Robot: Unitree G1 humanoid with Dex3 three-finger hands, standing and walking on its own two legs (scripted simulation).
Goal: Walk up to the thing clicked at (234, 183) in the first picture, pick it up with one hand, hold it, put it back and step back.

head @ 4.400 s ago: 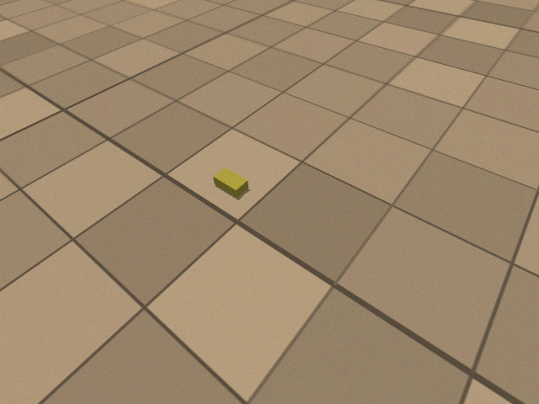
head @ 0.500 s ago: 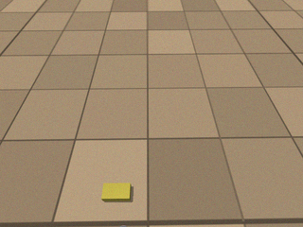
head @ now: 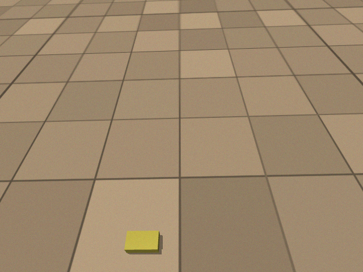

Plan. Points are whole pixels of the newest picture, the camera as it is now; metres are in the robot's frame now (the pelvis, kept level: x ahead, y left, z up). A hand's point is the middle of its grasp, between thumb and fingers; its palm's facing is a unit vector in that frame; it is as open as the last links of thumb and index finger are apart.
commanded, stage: walk up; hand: left
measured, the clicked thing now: (142, 241) +0.42 +0.24 -0.74
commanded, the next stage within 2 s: stand in 0.66 s
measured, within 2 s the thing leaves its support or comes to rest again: neither
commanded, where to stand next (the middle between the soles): +0.07 -0.01 m, yaw +0 degrees
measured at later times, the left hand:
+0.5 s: hand out of the picture +0.10 +0.27 -0.15, palm faces +0.03 -0.95 -0.32, open 7.4 cm
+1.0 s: hand out of the picture +0.09 +0.27 -0.14, palm faces +0.01 -0.94 -0.34, open 7.4 cm
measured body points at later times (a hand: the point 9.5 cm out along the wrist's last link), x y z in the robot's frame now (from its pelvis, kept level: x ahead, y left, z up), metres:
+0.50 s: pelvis +0.01 +0.01 +0.01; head +0.03 +0.02 +0.46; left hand +0.10 +0.32 -0.12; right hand +0.10 -0.30 -0.11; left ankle +0.03 +0.16 -0.73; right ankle +0.00 -0.12 -0.73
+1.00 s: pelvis +0.01 +0.01 +0.02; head +0.02 +0.01 +0.47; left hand +0.09 +0.32 -0.11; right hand +0.10 -0.28 -0.12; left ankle +0.03 +0.16 -0.73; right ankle +0.00 -0.12 -0.73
